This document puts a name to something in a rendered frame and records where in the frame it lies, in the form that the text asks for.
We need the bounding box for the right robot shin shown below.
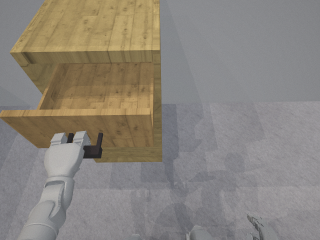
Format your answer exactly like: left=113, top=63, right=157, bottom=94
left=191, top=225, right=203, bottom=231

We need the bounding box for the right robot hand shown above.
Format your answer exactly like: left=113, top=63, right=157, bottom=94
left=246, top=213, right=279, bottom=240

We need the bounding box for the cabinet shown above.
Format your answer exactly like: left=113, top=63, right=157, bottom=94
left=9, top=0, right=163, bottom=163

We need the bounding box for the left robot hand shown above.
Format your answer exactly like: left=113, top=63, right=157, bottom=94
left=44, top=131, right=91, bottom=179

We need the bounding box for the robot left forearm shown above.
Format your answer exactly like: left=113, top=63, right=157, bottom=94
left=17, top=175, right=75, bottom=240

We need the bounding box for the drawer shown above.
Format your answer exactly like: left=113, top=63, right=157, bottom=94
left=0, top=61, right=155, bottom=148

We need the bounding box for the handle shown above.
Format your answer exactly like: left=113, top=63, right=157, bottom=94
left=67, top=132, right=103, bottom=159

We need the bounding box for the right robot thigh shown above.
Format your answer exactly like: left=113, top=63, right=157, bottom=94
left=185, top=229, right=214, bottom=240

